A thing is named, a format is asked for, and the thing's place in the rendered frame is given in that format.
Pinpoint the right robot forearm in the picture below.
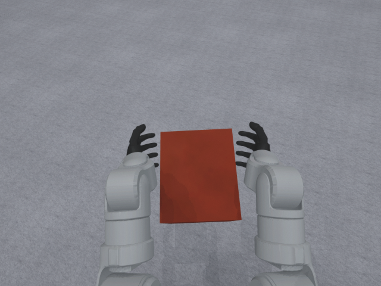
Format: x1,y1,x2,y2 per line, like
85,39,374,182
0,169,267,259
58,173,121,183
244,150,318,286

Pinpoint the carton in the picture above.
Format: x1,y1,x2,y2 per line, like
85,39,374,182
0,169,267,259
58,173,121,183
160,129,242,224

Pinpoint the robot left upper arm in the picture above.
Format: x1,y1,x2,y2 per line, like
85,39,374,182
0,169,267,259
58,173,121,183
101,273,161,286

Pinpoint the robot right hand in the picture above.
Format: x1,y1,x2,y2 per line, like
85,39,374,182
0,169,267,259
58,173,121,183
236,122,270,168

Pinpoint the robot right upper arm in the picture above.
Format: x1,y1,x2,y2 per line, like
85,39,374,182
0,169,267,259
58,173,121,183
249,271,314,286

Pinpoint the left robot forearm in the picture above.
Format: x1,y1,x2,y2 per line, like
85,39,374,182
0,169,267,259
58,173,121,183
96,152,157,286

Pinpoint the robot left hand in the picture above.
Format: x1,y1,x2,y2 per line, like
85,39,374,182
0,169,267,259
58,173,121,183
127,124,159,167

